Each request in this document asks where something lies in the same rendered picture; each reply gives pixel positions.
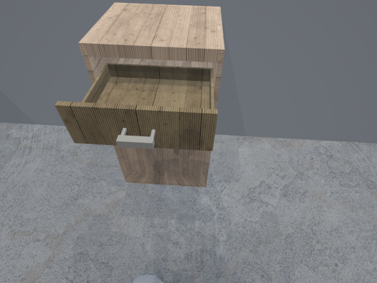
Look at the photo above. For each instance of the handle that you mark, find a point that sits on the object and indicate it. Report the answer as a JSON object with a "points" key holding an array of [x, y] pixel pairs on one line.
{"points": [[142, 142]]}

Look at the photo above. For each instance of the drawer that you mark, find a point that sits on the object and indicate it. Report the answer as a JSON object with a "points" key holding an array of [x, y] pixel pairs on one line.
{"points": [[177, 102]]}

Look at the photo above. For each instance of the cabinet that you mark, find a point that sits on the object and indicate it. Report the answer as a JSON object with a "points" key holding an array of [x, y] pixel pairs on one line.
{"points": [[167, 35]]}

